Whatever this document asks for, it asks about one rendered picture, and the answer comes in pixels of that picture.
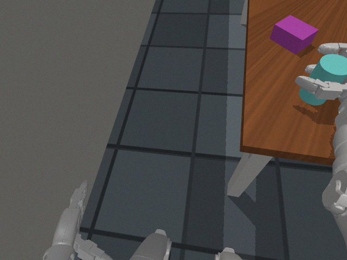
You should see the table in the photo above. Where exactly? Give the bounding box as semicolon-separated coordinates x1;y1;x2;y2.
227;0;347;197

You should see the right robot hand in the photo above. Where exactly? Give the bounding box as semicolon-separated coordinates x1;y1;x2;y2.
295;43;347;103

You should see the right robot arm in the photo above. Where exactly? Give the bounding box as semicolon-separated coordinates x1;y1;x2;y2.
322;98;347;249

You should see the left robot arm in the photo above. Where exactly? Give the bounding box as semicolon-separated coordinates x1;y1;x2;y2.
43;245;75;260

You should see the left robot hand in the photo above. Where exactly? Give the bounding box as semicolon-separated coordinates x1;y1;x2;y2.
52;180;113;260

